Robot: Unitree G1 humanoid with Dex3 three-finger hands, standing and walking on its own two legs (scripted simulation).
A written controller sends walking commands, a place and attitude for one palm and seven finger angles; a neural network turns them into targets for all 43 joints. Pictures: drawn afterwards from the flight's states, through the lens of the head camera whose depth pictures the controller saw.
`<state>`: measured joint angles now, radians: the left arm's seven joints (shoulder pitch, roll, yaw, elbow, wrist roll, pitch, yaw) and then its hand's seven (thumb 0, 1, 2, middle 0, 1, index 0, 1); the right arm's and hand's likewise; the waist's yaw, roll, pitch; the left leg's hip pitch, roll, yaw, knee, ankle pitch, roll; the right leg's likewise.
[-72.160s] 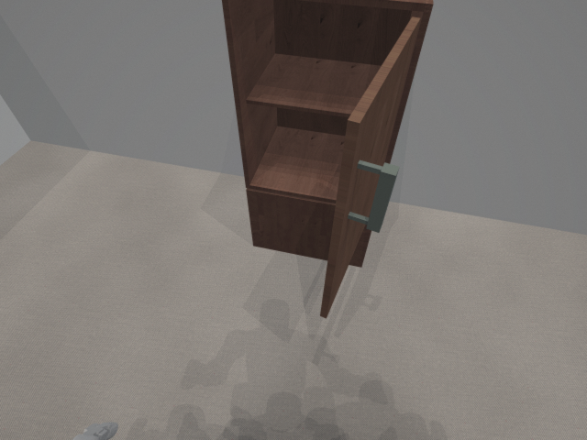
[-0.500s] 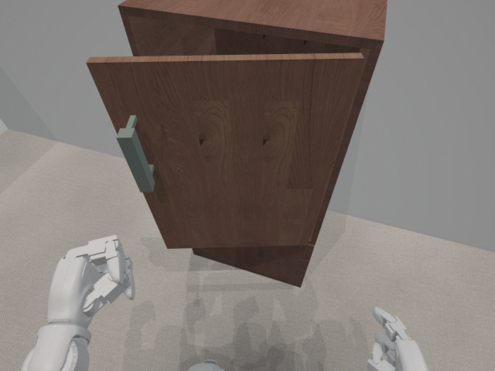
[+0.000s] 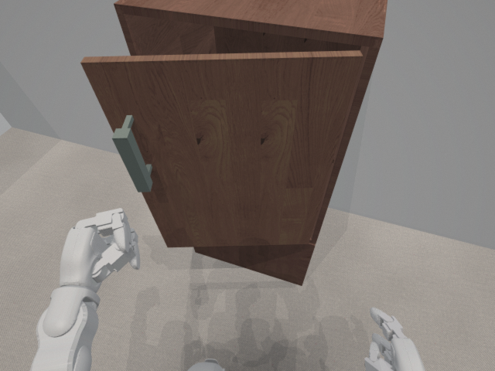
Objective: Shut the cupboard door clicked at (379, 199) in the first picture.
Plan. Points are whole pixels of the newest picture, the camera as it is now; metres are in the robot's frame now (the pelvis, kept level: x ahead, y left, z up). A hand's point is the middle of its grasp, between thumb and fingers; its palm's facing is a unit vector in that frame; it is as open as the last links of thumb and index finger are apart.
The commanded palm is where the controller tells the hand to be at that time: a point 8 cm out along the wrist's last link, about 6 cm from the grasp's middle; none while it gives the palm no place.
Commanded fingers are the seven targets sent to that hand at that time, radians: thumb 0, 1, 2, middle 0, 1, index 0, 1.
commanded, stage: bring the fist close to the handle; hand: left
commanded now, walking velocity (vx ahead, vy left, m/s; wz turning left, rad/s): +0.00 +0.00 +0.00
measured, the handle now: (137, 154) +0.47 +0.25 +0.08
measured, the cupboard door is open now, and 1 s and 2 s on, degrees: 20 20 9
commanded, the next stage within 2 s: push the door shut along its arc in 1.10 s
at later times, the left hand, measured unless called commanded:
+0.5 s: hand (143, 208) +0.34 +0.20 +0.08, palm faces +0.09 -1.00 -0.01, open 3.1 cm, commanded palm +0.32 +0.25 +0.08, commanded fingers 0.00 0.90 0.90 -1.30 -1.50 -1.30 -1.50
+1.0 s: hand (148, 191) +0.38 +0.20 +0.08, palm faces +0.11 -0.99 -0.01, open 3.1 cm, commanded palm +0.34 +0.25 +0.08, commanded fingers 0.00 0.90 0.90 -1.30 -1.50 -1.30 -1.50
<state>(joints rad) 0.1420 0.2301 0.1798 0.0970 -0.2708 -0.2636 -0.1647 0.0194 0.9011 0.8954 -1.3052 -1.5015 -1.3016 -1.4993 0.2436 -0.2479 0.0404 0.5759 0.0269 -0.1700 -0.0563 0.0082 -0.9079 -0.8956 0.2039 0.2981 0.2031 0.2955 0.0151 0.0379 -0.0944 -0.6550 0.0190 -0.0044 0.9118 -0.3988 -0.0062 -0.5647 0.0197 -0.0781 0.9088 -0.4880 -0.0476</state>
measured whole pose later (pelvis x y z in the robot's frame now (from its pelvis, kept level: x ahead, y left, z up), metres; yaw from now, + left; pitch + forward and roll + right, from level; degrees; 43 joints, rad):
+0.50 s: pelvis +0.00 +0.01 +0.00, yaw -1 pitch +9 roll -1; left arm -0.17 0.23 0.21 0.40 -0.22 -0.28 -0.12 0.02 0.90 0.90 -1.30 -1.50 -1.30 -1.50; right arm 0.25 -0.25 0.02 0.62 0.03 -0.12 -0.05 0.01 -0.91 -0.90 0.20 0.30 0.20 0.30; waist -0.01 0.03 -0.09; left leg -0.66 0.02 0.02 0.88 -0.38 0.01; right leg -0.58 0.02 -0.05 0.88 -0.46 -0.03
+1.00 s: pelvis +0.00 +0.01 +0.00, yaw -2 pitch +10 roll -1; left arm -0.32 0.26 0.26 0.61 -0.20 -0.34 -0.10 0.02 0.90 0.90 -1.30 -1.50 -1.30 -1.50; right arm 0.31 -0.26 0.01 0.63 0.02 -0.06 -0.03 0.01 -0.91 -0.90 0.20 0.30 0.20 0.30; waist -0.04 0.03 -0.10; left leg -0.68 0.03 0.04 0.87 -0.37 0.01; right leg -0.61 0.02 -0.04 0.87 -0.45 -0.03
